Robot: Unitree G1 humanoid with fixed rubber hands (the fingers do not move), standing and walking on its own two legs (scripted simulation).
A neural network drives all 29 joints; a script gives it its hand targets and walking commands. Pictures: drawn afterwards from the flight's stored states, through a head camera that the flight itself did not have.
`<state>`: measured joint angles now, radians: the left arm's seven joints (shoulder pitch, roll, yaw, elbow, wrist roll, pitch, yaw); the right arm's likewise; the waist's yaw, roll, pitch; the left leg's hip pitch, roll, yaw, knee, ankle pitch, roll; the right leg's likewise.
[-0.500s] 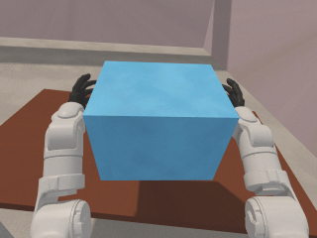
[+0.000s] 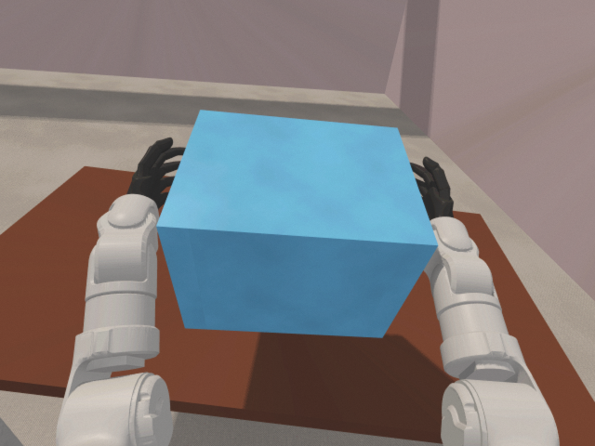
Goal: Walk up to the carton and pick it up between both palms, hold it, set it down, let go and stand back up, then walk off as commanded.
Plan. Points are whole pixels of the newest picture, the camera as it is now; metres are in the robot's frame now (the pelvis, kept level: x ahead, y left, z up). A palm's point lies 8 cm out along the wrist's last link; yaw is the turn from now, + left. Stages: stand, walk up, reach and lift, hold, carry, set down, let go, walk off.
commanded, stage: set down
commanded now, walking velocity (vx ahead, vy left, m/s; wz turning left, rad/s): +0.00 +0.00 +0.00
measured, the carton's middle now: (293, 226) +0.38 -0.01 +0.17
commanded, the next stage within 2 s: none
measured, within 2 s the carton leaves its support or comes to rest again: neither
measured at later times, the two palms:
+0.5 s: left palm (174, 216) +0.39 +0.15 +0.18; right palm (442, 245) +0.34 -0.22 +0.17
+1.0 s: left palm (191, 227) +0.40 +0.14 +0.15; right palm (445, 269) +0.33 -0.24 +0.13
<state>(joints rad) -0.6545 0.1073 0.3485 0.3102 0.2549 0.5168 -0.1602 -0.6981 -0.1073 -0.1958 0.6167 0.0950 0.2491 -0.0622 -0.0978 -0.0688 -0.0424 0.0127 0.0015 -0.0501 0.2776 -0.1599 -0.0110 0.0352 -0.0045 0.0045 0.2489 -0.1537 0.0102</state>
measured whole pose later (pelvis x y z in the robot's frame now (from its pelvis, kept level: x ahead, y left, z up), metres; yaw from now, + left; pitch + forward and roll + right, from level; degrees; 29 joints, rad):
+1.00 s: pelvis +0.00 +0.01 +0.00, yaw -1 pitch -4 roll +0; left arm -0.63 0.06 0.30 0.49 0.22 0.32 -0.10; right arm -0.55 -0.09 -0.27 0.61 0.00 0.08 -0.02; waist -0.13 -0.05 0.01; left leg -0.06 0.00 -0.02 0.29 -0.16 0.00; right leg -0.05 -0.02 0.01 0.26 -0.15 0.02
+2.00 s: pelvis +0.01 +0.01 +0.00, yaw -3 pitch +1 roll +0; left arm -0.63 0.08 0.27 0.71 0.19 0.11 -0.08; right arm -0.49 -0.06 -0.32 0.69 -0.10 -0.07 -0.03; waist -0.12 -0.03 0.01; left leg -0.14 0.01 0.01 0.31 -0.18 0.00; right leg -0.12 -0.01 0.00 0.27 -0.15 0.02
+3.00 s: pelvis +0.02 +0.01 +0.00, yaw -3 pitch +6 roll -1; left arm -0.67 0.11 0.28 1.04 0.18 -0.22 -0.04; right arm -0.51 -0.05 -0.36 0.88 -0.14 -0.30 -0.04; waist -0.12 -0.02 -0.04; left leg -0.24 0.02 0.02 0.33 -0.20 -0.01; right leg -0.22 0.00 -0.01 0.27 -0.15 0.01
